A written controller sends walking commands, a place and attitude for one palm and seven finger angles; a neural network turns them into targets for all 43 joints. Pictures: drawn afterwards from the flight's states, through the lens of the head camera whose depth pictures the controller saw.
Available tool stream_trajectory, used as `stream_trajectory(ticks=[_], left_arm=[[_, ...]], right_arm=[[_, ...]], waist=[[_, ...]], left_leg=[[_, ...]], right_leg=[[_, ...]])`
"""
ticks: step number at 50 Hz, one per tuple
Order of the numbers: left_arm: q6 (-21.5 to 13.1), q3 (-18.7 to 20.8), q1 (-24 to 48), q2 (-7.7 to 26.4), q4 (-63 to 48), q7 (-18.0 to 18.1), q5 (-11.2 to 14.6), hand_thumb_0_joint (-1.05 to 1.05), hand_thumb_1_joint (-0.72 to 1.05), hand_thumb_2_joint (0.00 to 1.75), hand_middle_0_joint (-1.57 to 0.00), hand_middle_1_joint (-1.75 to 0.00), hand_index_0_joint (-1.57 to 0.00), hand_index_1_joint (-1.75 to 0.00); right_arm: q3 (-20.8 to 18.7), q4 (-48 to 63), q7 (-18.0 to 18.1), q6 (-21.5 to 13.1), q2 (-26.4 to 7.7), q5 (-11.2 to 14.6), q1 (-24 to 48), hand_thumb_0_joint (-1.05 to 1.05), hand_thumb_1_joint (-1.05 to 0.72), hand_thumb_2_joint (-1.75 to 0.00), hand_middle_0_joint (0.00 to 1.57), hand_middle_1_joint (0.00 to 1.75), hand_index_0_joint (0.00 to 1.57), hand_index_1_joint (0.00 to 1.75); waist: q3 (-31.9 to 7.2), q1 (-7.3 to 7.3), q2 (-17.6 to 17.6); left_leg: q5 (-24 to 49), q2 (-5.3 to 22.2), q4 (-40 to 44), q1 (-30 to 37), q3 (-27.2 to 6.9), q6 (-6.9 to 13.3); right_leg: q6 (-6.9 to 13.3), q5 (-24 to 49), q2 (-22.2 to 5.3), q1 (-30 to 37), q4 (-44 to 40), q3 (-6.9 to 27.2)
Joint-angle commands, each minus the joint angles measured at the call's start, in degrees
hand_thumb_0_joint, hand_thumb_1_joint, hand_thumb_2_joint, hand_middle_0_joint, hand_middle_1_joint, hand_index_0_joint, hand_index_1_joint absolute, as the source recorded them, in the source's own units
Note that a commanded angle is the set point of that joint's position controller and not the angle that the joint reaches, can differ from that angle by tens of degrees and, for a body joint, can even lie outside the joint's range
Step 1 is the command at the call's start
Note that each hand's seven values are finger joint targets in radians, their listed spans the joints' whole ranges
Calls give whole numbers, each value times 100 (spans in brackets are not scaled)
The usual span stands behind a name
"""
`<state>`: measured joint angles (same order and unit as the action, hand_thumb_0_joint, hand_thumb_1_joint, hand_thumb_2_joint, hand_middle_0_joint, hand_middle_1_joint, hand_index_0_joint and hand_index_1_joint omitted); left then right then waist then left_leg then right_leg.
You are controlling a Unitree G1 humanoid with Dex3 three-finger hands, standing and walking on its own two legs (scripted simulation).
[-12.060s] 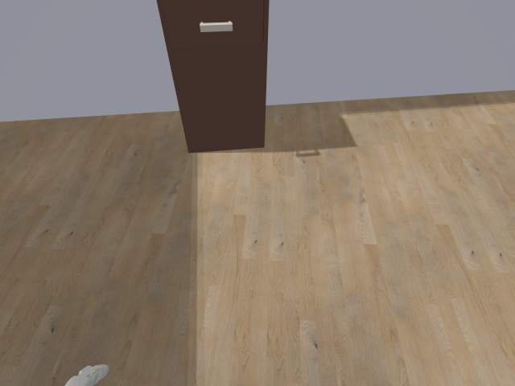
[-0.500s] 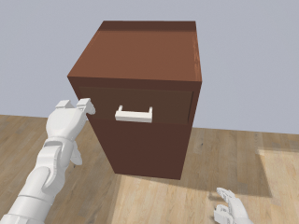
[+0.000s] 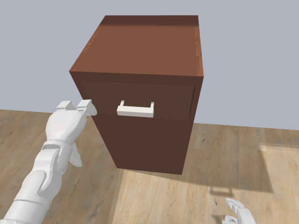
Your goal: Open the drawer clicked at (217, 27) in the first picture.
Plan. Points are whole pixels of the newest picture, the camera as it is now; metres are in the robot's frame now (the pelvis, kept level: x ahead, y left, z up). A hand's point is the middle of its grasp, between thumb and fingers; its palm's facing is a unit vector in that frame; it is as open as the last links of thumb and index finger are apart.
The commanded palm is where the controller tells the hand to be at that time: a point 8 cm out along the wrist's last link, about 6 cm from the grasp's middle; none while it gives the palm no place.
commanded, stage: move the hooked fingers above the handle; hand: left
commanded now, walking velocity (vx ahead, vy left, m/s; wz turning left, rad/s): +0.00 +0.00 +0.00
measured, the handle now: (136, 107) +0.51 +0.14 -0.05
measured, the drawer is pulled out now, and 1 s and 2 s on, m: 0.00 0.00 0.00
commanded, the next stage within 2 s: none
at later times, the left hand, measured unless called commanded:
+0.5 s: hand (101, 128) +0.35 +0.20 +0.04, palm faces -0.04 -0.07 -1.00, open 13.8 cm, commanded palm +0.33 +0.21 +0.11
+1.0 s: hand (116, 118) +0.40 +0.17 +0.03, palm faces -0.01 -0.08 -1.00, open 13.8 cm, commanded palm +0.38 +0.18 +0.09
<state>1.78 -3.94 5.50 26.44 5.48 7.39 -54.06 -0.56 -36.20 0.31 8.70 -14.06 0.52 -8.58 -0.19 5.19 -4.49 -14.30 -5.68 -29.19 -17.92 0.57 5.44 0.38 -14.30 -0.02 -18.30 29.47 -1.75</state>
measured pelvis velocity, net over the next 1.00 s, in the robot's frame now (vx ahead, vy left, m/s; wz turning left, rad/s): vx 0.03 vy -0.03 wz -0.02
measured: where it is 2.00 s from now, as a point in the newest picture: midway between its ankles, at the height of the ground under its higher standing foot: outside the picture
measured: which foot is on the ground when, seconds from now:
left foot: down 0.00-1.00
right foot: down 0.00-1.00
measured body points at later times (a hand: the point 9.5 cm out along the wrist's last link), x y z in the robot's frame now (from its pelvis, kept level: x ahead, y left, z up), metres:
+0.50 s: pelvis +0.01 -0.03 +0.00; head +0.05 -0.06 +0.44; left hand +0.34 +0.20 +0.10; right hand +0.16 -0.28 -0.13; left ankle +0.01 +0.05 -0.73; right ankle +0.01 -0.12 -0.73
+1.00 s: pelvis +0.03 -0.03 -0.01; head +0.07 -0.05 +0.44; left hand +0.39 +0.17 +0.08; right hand +0.17 -0.28 -0.14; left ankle +0.01 +0.05 -0.73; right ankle +0.01 -0.12 -0.73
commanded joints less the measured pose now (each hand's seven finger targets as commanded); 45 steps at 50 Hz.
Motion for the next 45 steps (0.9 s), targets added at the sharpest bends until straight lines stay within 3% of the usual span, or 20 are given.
stream_trajectory(ticks=[1, 5, 7, 10, 14, 17, 20, 23, 24, 28, 29, 32, 34, 39, 41, 42, 45], left_arm=[[-36, 474, 1823, 1082, -993, 52, -53, 0, -50, 30, -30, -120, -30, -120], [-280, 460, 2181, 1050, -894, 123, -116, 0, -50, 30, -30, -120, -30, -120], [-360, 805, 2102, 1352, -713, 212, -124, 0, -50, 30, -30, -120, -30, -120], [-366, 827, 2075, 1289, -428, 342, -150, 0, -50, 30, -30, -120, -30, -120], [-194, 505, 2209, 957, -164, 402, -150, 0, -50, 30, -30, -120, -30, -120], [-65, 684, 2138, 1181, 133, 345, -150, 0, -50, 30, -30, -120, -30, -120], [-106, 372, 2541, 969, 157, 279, -132, 0, -50, 30, -30, -120, -30, -120], [-293, 651, 2562, 1287, 66, 304, -151, 0, -50, 30, -30, -120, -30, -120], [-370, 623, 2618, 1250, -63, 332, -142, 0, -50, 30, -30, -120, -30, -120], [-511, 897, 2429, 1381, 112, 526, -162, 0, -50, 30, -30, -120, -30, -120], [-481, 760, 2406, 1204, 246, 571, -164, 0, -50, 30, -30, -120, -30, -120], [-346, 832, 2398, 1208, 550, 691, -196, 0, -50, 30, -30, -120, -30, -120], [-214, 537, 2670, 972, 656, 722, -233, 0, -50, 30, -30, -120, -30, -120], [-83, 441, 2870, 973, 740, 664, -254, 0, -50, 30, -30, -120, -30, -120], [-128, 310, 3033, 836, 710, 639, -271, 0, -50, 30, -30, -120, -30, -120], [-163, 184, 3199, 726, 644, 625, -281, 0, -50, 30, -30, -120, -30, -120], [-219, 220, 3249, 730, 806, 705, -354, 0, -50, 30, -30, -120, -30, -120]], right_arm=[[-180, 829, 145, -250, -683, -11, 566, 0, -90, -90, 20, 30, 20, 30], [-167, 823, 207, -319, -621, -23, 547, 0, -90, -90, 20, 30, 20, 30], [-180, 802, 233, -336, -637, -24, 506, 0, -90, -90, 20, 30, 20, 30], [-174, 777, 244, -323, -591, -1, 506, 0, -90, -90, 20, 30, 20, 30], [-202, 782, 213, -306, -609, 38, 453, 0, -90, -90, 20, 30, 20, 30], [-218, 786, 241, -267, -678, 45, 420, 0, -90, -90, 20, 30, 20, 30], [-225, 783, 278, -273, -659, 57, 373, 0, -90, -90, 20, 30, 20, 30], [-266, 774, 313, -284, -678, 26, 306, 0, -90, -90, 20, 30, 20, 30], [-274, 773, 319, -289, -665, 13, 294, 0, -90, -90, 20, 30, 20, 30], [-331, 707, 320, -292, -653, 24, 214, 0, -90, -90, 20, 30, 20, 30], [-321, 697, 312, -280, -633, 38, 211, 0, -90, -90, 20, 30, 20, 30], [-358, 655, 283, -269, -679, 72, 144, 0, -90, -90, 20, 30, 20, 30], [-355, 651, 276, -251, -676, 98, 119, 0, -90, -90, 20, 30, 20, 30], [-382, 673, 290, -210, -705, 85, 30, 0, -90, -90, 20, 30, 20, 30], [-399, 656, 286, -206, -692, 76, 6, 0, -90, -90, 20, 30, 20, 30], [-407, 666, 276, -209, -694, 70, -23, 0, -90, -90, 20, 30, 20, 30], [-418, 617, 260, -189, -673, 59, -96, 0, -90, -90, 20, 30, 20, 30]], waist=[[-1374, -165, 366], [-1418, -146, 215], [-1530, -66, 191], [-1547, -46, 247], [-1529, -137, 305], [-1657, -143, 588], [-1684, -259, 673], [-1943, -179, 462], [-2103, -185, 384], [-2111, -154, 366], [-2024, -183, 379], [-1977, -212, 592], [-1931, -304, 581], [-2341, -332, 662], [-2370, -374, 603], [-2387, -417, 410], [-2316, -421, 350]], left_leg=[[1044, 441, 503, 612, -471, -528], [944, 399, 459, 621, -447, -484], [1067, 363, 405, 542, -412, -470], [1121, 312, 339, 351, -291, -423], [1171, 313, 260, 290, -227, -409], [1078, 275, 181, 90, -162, -332], [936, 252, 106, 14, -113, -266], [1172, 229, 2, 32, -104, -243], [1265, 220, -38, 67, -107, -240], [1421, 217, -134, -107, -78, -252], [1390, 209, -142, -158, -77, -260], [1458, 220, -185, -273, -56, -271], [1355, 233, -202, -267, -24, -270], [1543, 213, -300, -217, -18, -243], [1650, 220, -346, -167, -28, -245], [1759, 232, -363, -43, -57, -264], [1937, 269, -447, 46, -94, -283]], right_leg=[[268, 351, 165, 383, -295, 95], [284, 293, 171, 305, -278, 121], [295, 398, 193, 438, -259, 168], [289, 567, 163, 512, -220, 208], [277, 690, 156, 401, -177, 207], [238, 784, 146, 589, -176, 311], [198, 791, 89, 554, -171, 361], [203, 1128, 82, 698, -67, 436], [202, 1302, 71, 756, -16, 454], [193, 1618, 72, 747, 92, 496], [199, 1588, 81, 665, 116, 457], [198, 1666, 111, 600, 155, 439], [186, 1557, 99, 447, 163, 403], [154, 1957, 78, 663, 255, 439], [158, 2058, 87, 579, 304, 422], [187, 1994, 108, 444, 318, 379], [219, 1903, 150, 183, 380, 313]])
